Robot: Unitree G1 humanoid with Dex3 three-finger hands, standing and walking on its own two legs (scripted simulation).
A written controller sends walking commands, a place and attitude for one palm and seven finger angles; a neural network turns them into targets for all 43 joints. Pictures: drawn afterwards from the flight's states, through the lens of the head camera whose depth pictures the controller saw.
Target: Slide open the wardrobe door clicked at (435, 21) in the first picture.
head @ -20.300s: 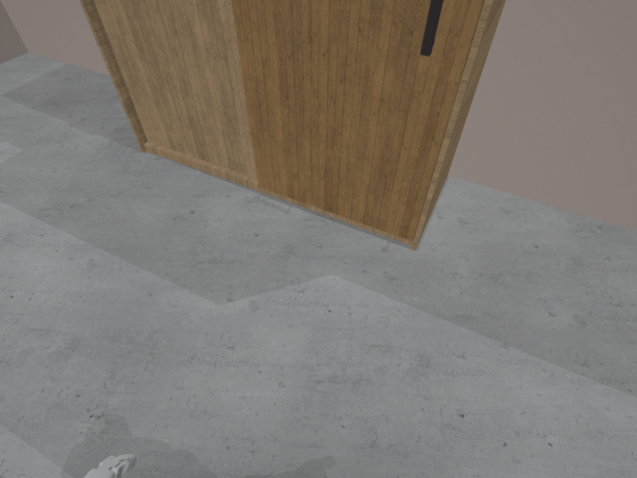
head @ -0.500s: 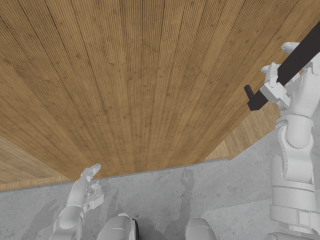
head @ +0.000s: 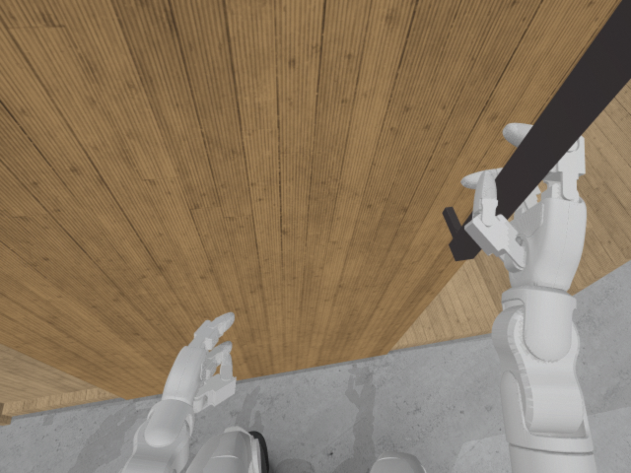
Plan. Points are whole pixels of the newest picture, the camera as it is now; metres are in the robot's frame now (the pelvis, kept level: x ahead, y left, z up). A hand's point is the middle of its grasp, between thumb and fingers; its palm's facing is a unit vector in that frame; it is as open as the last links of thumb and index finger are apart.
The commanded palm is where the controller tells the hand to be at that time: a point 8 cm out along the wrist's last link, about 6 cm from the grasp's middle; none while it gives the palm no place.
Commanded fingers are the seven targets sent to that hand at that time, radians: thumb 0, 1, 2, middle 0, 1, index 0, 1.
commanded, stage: step sideways, sliding the door along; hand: right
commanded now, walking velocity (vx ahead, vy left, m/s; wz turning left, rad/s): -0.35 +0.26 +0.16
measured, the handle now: (520, 142) +0.36 -0.20 +0.22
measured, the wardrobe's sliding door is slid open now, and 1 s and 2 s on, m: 0.41 0.58 0.58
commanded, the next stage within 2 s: stop walking and hold the door there in 0.82 s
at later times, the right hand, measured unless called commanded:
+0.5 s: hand (305, 237) +0.30 +0.00 +0.18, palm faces +0.08 +0.99 -0.08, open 6.4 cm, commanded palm +0.27 +0.01 +0.17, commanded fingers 0.00 -0.90 -0.90 0.45 1.40 0.45 1.40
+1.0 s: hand (299, 233) +0.30 +0.00 +0.18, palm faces +0.39 +0.91 -0.15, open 6.9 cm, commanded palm +0.26 -0.02 +0.16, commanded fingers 0.00 -0.90 -0.90 0.45 1.40 0.45 1.40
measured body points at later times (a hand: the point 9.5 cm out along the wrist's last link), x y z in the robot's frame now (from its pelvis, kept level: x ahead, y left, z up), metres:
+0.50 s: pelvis -0.07 +0.11 +0.03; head +0.00 +0.11 +0.47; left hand +0.07 +0.34 -0.08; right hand +0.29 -0.06 +0.19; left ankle -0.07 +0.29 -0.66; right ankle -0.05 -0.07 -0.71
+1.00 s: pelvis -0.12 +0.25 +0.03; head -0.04 +0.24 +0.47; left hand +0.04 +0.49 -0.07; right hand +0.27 -0.05 +0.19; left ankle -0.11 +0.41 -0.67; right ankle -0.10 +0.07 -0.71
